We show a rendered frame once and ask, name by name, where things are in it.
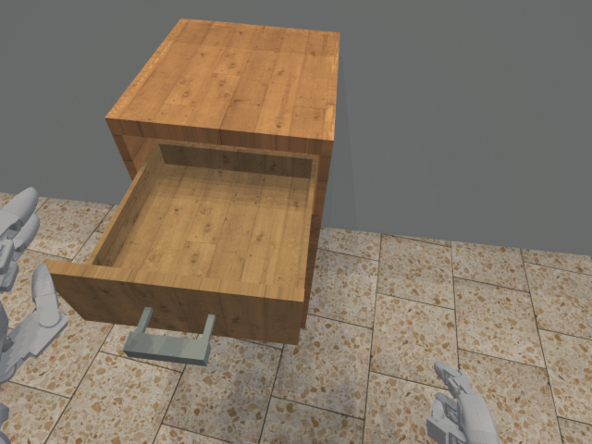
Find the handle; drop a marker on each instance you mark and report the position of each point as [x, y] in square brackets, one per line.
[169, 349]

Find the drawer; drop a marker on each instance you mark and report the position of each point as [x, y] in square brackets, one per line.
[203, 230]

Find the left robot hand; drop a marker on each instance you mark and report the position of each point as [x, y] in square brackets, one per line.
[18, 228]

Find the cabinet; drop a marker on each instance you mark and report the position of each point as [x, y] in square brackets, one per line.
[240, 86]

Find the right robot hand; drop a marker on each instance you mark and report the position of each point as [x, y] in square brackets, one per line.
[470, 421]

